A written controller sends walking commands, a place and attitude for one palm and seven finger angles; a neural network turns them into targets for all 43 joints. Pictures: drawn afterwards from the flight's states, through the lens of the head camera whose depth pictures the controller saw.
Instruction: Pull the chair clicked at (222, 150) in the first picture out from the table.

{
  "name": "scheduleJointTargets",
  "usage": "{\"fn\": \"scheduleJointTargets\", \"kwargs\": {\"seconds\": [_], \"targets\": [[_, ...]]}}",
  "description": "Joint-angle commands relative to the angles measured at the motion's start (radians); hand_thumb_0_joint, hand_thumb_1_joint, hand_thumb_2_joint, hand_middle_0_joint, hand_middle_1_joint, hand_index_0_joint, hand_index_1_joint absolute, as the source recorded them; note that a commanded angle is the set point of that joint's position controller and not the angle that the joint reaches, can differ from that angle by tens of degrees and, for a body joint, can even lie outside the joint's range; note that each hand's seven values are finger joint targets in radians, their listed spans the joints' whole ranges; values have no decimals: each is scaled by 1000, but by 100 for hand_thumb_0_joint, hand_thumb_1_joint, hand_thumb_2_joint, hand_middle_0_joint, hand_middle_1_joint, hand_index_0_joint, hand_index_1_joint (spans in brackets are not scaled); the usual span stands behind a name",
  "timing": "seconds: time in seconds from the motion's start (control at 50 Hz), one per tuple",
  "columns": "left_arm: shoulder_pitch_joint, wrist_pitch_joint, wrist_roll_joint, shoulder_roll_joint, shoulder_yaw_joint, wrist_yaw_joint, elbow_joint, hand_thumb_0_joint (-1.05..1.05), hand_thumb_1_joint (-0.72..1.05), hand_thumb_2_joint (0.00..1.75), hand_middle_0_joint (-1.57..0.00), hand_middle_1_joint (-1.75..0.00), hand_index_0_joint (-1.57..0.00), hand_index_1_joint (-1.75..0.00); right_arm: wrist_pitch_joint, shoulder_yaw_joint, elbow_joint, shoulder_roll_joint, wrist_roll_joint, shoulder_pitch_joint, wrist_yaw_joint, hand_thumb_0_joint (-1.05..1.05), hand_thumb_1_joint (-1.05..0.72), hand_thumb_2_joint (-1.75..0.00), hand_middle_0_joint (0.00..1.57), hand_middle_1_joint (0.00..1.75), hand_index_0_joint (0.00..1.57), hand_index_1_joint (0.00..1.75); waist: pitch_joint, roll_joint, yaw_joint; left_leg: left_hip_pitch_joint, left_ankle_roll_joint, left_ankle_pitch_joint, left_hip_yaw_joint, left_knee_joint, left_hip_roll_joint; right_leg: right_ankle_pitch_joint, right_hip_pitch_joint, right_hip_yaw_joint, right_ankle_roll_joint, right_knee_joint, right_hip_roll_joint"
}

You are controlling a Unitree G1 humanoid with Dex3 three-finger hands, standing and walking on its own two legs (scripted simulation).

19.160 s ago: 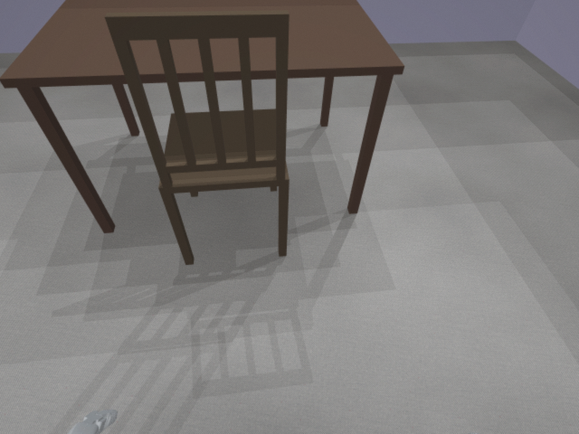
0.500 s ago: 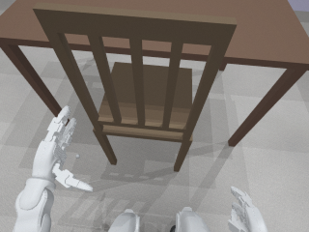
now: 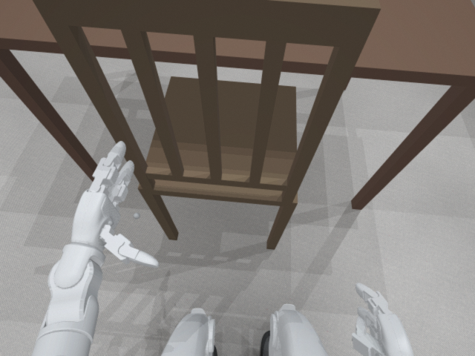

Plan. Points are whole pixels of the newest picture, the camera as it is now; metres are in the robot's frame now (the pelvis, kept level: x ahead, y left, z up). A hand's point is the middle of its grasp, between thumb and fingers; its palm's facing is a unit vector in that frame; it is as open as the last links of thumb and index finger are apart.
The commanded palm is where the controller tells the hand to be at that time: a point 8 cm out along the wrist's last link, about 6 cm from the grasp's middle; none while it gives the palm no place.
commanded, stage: aim the fingers beside a spindle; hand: left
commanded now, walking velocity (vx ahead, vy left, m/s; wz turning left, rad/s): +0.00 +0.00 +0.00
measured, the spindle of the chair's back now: (212, 125) +0.50 +0.06 +0.04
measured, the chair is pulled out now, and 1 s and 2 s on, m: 0.00 0.00 0.00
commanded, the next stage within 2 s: none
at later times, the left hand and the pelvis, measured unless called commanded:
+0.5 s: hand (149, 197) +0.37 +0.17 +0.00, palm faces -0.08 -1.00 -0.02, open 16.9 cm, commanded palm +0.35 +0.21 +0.01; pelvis +0.00 +0.01 -0.02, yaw +0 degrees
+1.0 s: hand (155, 198) +0.36 +0.15 +0.01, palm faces -0.10 -0.99 -0.04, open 16.9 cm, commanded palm +0.35 +0.21 +0.01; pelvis +0.00 +0.00 -0.01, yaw +0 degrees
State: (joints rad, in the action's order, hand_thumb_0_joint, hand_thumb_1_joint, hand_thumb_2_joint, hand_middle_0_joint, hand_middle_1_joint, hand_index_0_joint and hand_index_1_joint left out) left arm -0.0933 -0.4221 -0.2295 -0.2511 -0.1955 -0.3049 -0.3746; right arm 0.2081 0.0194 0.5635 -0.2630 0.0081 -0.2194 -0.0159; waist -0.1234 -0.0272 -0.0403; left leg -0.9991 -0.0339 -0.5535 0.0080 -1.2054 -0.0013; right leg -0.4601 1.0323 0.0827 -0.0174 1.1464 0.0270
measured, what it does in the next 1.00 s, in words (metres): stands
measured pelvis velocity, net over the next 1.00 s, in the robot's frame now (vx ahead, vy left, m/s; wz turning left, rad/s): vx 0.00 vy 0.00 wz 0.00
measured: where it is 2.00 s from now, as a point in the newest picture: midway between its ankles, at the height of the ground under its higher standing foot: outside the picture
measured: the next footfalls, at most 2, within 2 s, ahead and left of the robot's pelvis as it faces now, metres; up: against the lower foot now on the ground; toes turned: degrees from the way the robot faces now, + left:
none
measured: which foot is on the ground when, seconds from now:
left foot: down 0.00-1.00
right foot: down 0.00-1.00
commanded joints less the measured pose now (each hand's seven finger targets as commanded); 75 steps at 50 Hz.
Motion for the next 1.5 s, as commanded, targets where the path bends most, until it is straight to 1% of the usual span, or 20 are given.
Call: {"fn": "scheduleJointTargets", "kwargs": {"seconds": [0.0,0.06,0.12,0.24,0.36,0.42,0.54,0.58,0.64,0.7,0.82,0.84,1.02,1.12,1.18,1.24,1.32,1.38,1.44,1.48], "targets": [[-222,-95,-18,-176,-93,29,155,0,-50,30,-6,-8,-6,-8,33,-60,-103,-143,5,-31,-9,0,-90,-90,20,30,20,30,-378,-4,-8,131,17,293,-50,163,-3,202,-285,-56,-6,-120,-15],[-214,-65,-11,-130,-49,8,60,0,-50,30,-6,-8,-6,-8,18,-61,-105,-150,12,-32,-5,0,-90,-90,20,30,20,30,-340,23,-20,92,14,245,-43,160,-5,166,-256,-57,-6,-126,-15],[-252,-52,-7,-92,9,-13,96,0,-50,30,-6,-8,-6,-8,12,-65,-120,-152,14,-38,-4,0,-90,-90,20,30,20,30,-380,-26,-23,143,15,291,-52,159,-1,190,-229,-46,-12,-112,-13],[-339,-105,-4,-163,-48,40,223,0,-50,30,-6,-8,-6,-8,7,-68,-107,-145,0,-53,0,0,-90,-90,20,30,20,30,-480,-58,-14,213,28,401,-72,142,6,254,-238,-43,-9,-82,-15],[-367,-97,35,-119,-28,84,24,0,-50,30,-6,-8,-6,-8,-19,-65,-80,-148,0,-52,6,0,-90,-90,20,30,20,30,-357,-2,-38,111,25,272,-69,135,5,149,-154,-34,-10,-74,-16],[-414,-85,45,-115,-14,72,-52,0,-50,30,-6,-8,-6,-8,-32,-65,-79,-159,4,-55,4,0,-90,-90,20,30,20,30,-350,18,-46,79,18,212,-66,131,1,100,-138,-38,-14,-81,-16],[-383,-120,20,-156,-37,72,184,0,-50,30,-6,-8,-6,-8,-41,-74,-117,-150,-4,-67,17,0,-90,-90,20,30,20,30,-596,-112,4,289,52,489,-84,130,8,279,-222,-35,-16,-55,-14],[-338,-116,18,-120,-14,88,179,0,-50,30,-6,-8,-6,-8,-47,-73,-114,-142,-2,-66,22,0,-90,-90,20,30,20,30,-550,-68,-7,279,52,495,-86,136,14,281,-222,-30,-11,-64,-17],[-333,-100,35,-126,-36,117,56,0,-50,30,-6,-8,-6,-8,-64,-68,-95,-147,1,-61,16,0,-90,-90,20,30,20,30,-415,46,-34,140,27,338,-72,136,10,209,-200,-33,-4,-77,-21],[-364,-92,51,-94,-12,118,-41,0,-50,30,-6,-8,-6,-8,-71,-64,-86,-151,4,-54,16,0,-90,-90,20,30,20,30,-318,48,-42,58,20,198,-63,144,2,102,-158,-36,-9,-90,-18],[-418,-141,39,-107,17,81,106,0,-50,30,-6,-8,-6,-8,-61,-68,-114,-147,0,-54,15,0,-90,-90,20,30,20,30,-480,-65,-26,177,23,328,-63,127,0,207,-216,-51,-18,-76,-16],[-426,-148,36,-140,-11,82,135,0,-50,30,-6,-8,-6,-8,-59,-70,-107,-147,-2,-60,15,0,-90,-90,20,30,20,30,-509,-66,-21,204,29,353,-71,129,3,221,-224,-49,-16,-75,-16],[-365,-100,53,-99,-9,108,-48,0,-50,30,-6,-8,-6,-8,-75,-65,-91,-150,3,-55,18,0,-90,-90,20,30,20,30,-374,10,-35,91,19,268,-55,127,-3,176,-189,-44,-14,-80,-17],[-432,-124,45,-120,-11,93,24,0,-50,30,-6,-8,-6,-8,-76,-67,-104,-147,2,-57,17,0,-90,-90,20,30,20,30,-450,3,-34,108,14,298,-50,111,-4,218,-235,-59,-14,-75,-18],[-424,-156,40,-144,-27,97,127,0,-50,30,-6,-8,-6,-8,-69,-69,-110,-141,-4,-57,18,0,-90,-90,20,30,20,30,-530,-54,-17,179,22,379,-56,114,-3,279,-268,-63,-13,-67,-16],[-394,-149,37,-165,-60,108,75,0,-50,30,-6,-8,-6,-8,-69,-67,-94,-141,-4,-62,17,0,-90,-90,20,30,20,30,-487,-13,-23,137,19,348,-52,113,-3,266,-272,-63,-8,-74,-20],[-425,-120,57,-95,5,101,-35,0,-50,30,-6,-8,-6,-8,-75,-63,-83,-145,4,-55,16,0,-90,-90,20,30,20,30,-381,6,-50,75,14,243,-48,118,-5,170,-200,-57,-10,-86,-20],[-390,-112,53,-74,25,92,-23,0,-50,30,-6,-8,-6,-8,-75,-69,-91,-147,3,-59,21,0,-90,-90,20,30,20,30,-420,-5,-37,111,17,281,-51,122,-3,196,-208,-53,-14,-82,-18],[-391,-125,40,-93,19,89,62,0,-50,30,-6,-8,-6,-8,-73,-71,-104,-144,1,-60,24,0,-90,-90,20,30,20,30,-487,-18,-29,139,17,337,-50,117,-5,256,-256,-61,-12,-80,-16],[-361,-134,42,-116,-8,101,75,0,-50,30,-6,-8,-6,-8,-73,-71,-105,-141,0,-60,26,0,-90,-90,20,30,20,30,-479,-17,-19,143,20,349,-51,122,-4,268,-266,-60,-12,-76,-18]]}}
